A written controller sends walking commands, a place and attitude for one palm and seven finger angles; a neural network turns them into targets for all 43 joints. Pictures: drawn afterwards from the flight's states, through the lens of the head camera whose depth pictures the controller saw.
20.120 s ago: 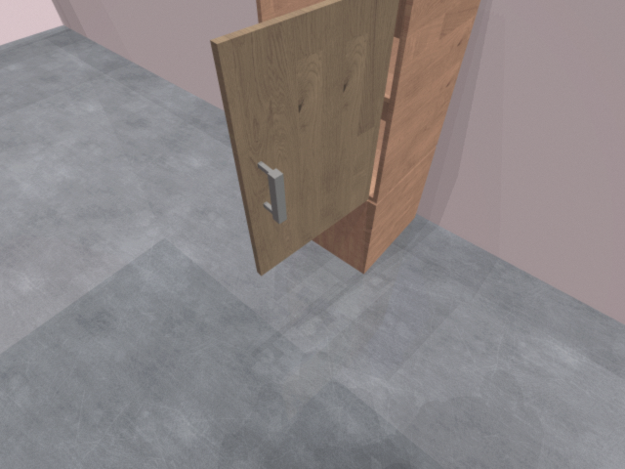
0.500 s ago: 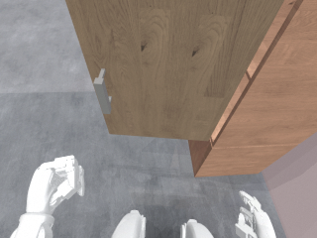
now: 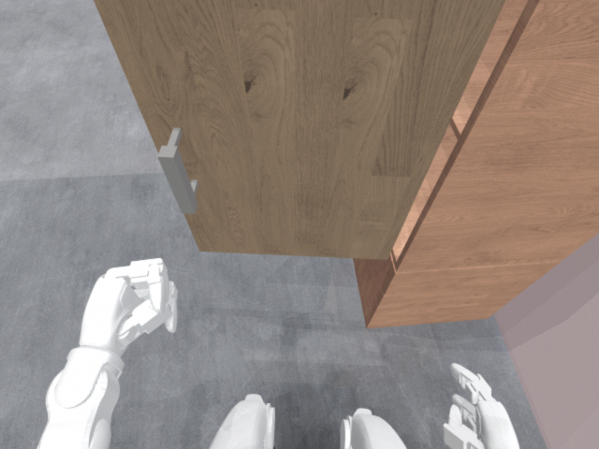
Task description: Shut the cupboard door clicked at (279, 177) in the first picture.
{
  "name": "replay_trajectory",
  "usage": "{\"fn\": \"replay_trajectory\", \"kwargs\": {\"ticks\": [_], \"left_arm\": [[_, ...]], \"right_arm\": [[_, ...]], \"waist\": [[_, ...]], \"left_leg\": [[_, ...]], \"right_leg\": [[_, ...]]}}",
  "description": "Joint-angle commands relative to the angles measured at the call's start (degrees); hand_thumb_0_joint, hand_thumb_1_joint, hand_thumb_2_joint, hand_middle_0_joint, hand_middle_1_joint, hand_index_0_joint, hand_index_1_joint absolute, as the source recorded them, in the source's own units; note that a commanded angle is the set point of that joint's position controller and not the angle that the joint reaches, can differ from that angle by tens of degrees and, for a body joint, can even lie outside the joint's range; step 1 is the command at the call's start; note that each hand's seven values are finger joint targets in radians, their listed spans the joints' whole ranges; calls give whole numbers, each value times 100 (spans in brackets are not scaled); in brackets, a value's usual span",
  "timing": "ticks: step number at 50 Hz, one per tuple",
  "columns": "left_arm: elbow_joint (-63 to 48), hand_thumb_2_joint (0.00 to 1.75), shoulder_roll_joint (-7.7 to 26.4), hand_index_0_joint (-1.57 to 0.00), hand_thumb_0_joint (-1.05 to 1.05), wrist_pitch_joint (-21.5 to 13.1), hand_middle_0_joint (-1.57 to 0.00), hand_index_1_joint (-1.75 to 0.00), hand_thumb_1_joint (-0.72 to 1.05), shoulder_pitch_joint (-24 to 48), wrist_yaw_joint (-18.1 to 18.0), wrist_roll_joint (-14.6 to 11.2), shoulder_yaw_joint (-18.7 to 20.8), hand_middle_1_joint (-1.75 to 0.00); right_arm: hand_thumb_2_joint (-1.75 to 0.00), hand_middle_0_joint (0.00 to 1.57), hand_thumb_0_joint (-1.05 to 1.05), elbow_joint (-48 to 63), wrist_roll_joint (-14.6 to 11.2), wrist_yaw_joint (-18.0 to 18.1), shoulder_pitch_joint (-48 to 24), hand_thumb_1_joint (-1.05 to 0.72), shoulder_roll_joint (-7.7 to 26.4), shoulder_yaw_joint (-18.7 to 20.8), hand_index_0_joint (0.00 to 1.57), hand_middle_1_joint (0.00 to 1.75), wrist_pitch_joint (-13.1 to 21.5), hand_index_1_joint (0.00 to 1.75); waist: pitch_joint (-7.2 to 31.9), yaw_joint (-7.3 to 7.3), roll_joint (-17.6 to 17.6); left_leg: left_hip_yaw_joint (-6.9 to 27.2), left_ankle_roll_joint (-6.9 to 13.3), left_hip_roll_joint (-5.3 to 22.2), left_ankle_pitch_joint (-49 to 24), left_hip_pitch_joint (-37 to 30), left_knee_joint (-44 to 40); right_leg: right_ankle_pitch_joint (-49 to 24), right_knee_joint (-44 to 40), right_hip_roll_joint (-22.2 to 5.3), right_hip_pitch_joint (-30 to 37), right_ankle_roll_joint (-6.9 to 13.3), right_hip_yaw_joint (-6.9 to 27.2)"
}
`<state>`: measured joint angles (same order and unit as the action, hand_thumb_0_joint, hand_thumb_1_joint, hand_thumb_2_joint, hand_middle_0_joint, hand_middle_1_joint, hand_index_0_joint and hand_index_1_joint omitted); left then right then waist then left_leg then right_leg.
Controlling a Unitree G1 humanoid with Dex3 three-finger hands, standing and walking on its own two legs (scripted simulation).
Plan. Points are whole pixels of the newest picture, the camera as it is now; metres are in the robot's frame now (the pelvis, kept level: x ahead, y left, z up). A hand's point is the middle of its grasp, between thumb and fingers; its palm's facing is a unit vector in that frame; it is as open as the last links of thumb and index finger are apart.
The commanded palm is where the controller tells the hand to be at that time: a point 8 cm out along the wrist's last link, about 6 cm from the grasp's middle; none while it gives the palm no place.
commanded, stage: bring the fist close to the handle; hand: left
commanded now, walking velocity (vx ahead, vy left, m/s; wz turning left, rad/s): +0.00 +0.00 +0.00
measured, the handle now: (182, 172) +0.49 +0.21 +0.05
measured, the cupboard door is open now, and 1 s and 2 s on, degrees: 83 83 72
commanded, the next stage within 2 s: push the door shut along its arc in 1.04 s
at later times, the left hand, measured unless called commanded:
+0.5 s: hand (173, 245) +0.36 +0.19 +0.06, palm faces +0.03 -1.00 -0.02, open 3.1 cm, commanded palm +0.34 +0.23 +0.05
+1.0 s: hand (181, 236) +0.38 +0.19 +0.04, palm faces +0.04 -1.00 -0.01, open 3.1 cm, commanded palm +0.36 +0.23 +0.05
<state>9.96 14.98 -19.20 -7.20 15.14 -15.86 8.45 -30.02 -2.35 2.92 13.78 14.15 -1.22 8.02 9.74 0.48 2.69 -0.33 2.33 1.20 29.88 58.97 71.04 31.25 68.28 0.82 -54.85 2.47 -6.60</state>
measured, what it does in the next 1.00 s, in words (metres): stands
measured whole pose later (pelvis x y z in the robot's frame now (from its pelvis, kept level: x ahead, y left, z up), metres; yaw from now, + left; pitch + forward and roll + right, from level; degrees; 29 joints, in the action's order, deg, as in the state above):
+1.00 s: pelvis +0.00 +0.01 +0.01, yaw -1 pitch +19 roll -2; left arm 38.7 15.0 -26.6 18.0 10.0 -11.7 12.9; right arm -34.9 -1.8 0.8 17.2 14.6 0.1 2.4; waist 8.9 2.7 1.6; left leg -2.7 3.2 1.0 28.0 57.6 66.5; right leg 29.0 64.8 0.7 -54.7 1.5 -4.1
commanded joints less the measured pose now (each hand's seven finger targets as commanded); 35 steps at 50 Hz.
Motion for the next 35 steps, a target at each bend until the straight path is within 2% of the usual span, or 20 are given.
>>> {"fn": "replay_trajectory", "kwargs": {"ticks": [1,2,4,6,7,10,13,14,16,18,19,20,23,25,26,27,28,32,34,35], "left_arm": [[-1258,90,870,-130,0,-563,-130,-150,90,1012,-254,-132,686,-150],[-1135,90,771,-130,0,-633,-130,-150,90,1022,-313,-128,645,-150],[-754,90,857,-130,0,-734,-130,-150,90,963,-382,-87,776,-150],[-488,90,564,-130,0,-764,-130,-150,90,1122,-335,26,417,-150],[-329,90,570,-130,0,-747,-130,-150,90,1264,-297,81,349,-150],[-258,90,541,-130,0,-683,-130,-150,90,1639,-177,118,200,-150],[-328,90,777,-130,0,-732,-130,-150,90,2055,-194,52,464,-150],[-289,90,998,-130,0,-768,-130,-150,90,2196,-241,44,676,-150],[-165,90,939,-130,0,-888,-130,-150,90,2734,-337,75,651,-150],[36,90,936,-130,0,-998,-130,-150,90,2962,-434,112,708,-150],[135,90,1082,-130,0,-1021,-130,-150,90,2987,-467,133,834,-150],[296,90,952,-130,0,-1027,-130,-150,90,3013,-459,182,710,-150],[825,90,817,-130,0,-937,-130,-150,90,3360,-383,273,478,-150],[1171,90,740,-130,0,-801,-130,-150,90,3487,-294,295,372,-150],[1193,90,696,-130,0,-768,-130,-150,90,3800,-277,278,308,-150],[1342,90,735,-130,0,-721,-130,-150,90,3834,-267,276,364,-150],[1464,90,767,-130,0,-700,-130,-150,90,4067,-275,267,386,-150],[1563,90,1005,-130,0,-897,-130,-150,90,4849,-454,303,650,-150],[1532,90,1271,-130,0,-1036,-130,-150,90,4418,-543,330,951,-150],[1497,90,1204,-130,0,-1089,-130,-150,90,4190,-570,366,941,-150]], "right_arm": [[-90,20,0,734,35,50,-92,-90,751,327,20,30,269,30],[-90,20,0,708,49,31,-92,-90,738,332,20,30,267,30],[-90,20,0,623,64,5,-23,-90,777,352,20,30,230,30],[-90,20,0,596,59,-45,-21,-90,778,362,20,30,193,30],[-90,20,0,574,47,-52,-7,-90,819,375,20,30,175,30],[-90,20,0,560,30,-43,53,-90,881,410,20,30,128,30],[-90,20,0,524,26,-14,55,-90,872,418,20,30,102,30],[-90,20,0,483,37,7,75,-90,897,415,20,30,80,30],[-90,20,0,404,40,10,19,-90,832,384,20,30,67,30],[-90,20,0,328,63,2,21,-90,815,386,20,30,65,30],[-90,20,0,298,66,5,79,-90,844,393,20,30,50,30],[-90,20,0,294,66,-15,51,-90,828,384,20,30,40,30],[-90,20,0,215,50,-40,132,-90,872,389,20,30,-5,30],[-90,20,0,207,35,-55,193,-90,911,393,20,30,-46,30],[-90,20,0,186,26,-51,222,-90,929,399,20,30,-60,30],[-90,20,0,182,26,-49,248,-90,946,410,20,30,-73,30],[-90,20,0,167,16,-40,268,-90,951,399,20,30,-90,30],[-90,20,0,70,55,-42,337,-90,950,408,20,30,-113,30],[-90,20,0,120,97,-83,385,-90,970,427,20,30,-147,30],[-90,20,0,150,105,-119,382,-90,937,429,20,30,-170,30]], "waist": [[1659,-40,-35],[1609,-30,-23],[1500,-36,-198],[1380,65,-159],[1284,107,-148],[1490,158,-140],[1763,112,-98],[1785,88,-100],[1747,143,-12],[1785,135,18],[1853,97,16],[1848,107,111],[1736,226,71],[1706,241,56],[1761,316,-27],[1767,288,-31],[1735,339,-174],[2054,317,-32],[2387,92,108],[2538,51,167]], "left_leg": [[337,-71,-97,-1467,-1187,-1121],[311,-73,-104,-1445,-1159,-1098],[311,-78,-93,-1463,-1039,-1076],[287,-78,-97,-1391,-1080,-1122],[289,-78,-84,-1268,-1085,-1151],[309,-57,-78,-1328,-1276,-1189],[292,-59,-87,-1428,-1367,-1185],[314,-66,-71,-1497,-1360,-1176],[299,-74,-74,-1432,-1332,-1169],[302,-83,-75,-1369,-1350,-1168],[326,-87,-64,-1482,-1399,-1167],[303,-99,-70,-1490,-1440,-1191],[309,-106,-47,-1355,-1446,-1213],[347,-114,-39,-1279,-1479,-1271],[373,-104,-30,-1319,-1546,-1266],[369,-110,-32,-1276,-1527,-1263],[378,-98,-32,-1203,-1462,-1267],[420,-119,-22,-1422,-1643,-1208],[407,-143,-40,-1789,-1794,-1200],[393,-162,-28,-2029,-1958,-1230]], "right_leg": [[-1465,-1042,29,1278,-66,614],[-1454,-1049,24,1238,-79,630],[-1495,-1022,39,1235,-69,630],[-1471,-1035,14,1071,-85,592],[-1327,-1082,14,951,-87,596],[-1414,-1107,10,982,-86,592],[-1525,-1110,3,1141,-88,628],[-1581,-1064,25,1158,-68,618],[-1520,-1044,4,1072,-80,636],[-1415,-1034,12,1004,-81,640],[-1507,-996,37,1033,-54,624],[-1532,-994,16,991,-62,616],[-1413,-1064,19,814,-77,599],[-1330,-1104,26,757,-70,567],[-1381,-1119,27,728,-76,556],[-1332,-1141,21,719,-77,560],[-1275,-1166,21,722,-89,567],[-1422,-1046,15,667,-78,551],[-1695,-943,38,864,-41,544],[-1872,-914,26,904,-42,521]]}}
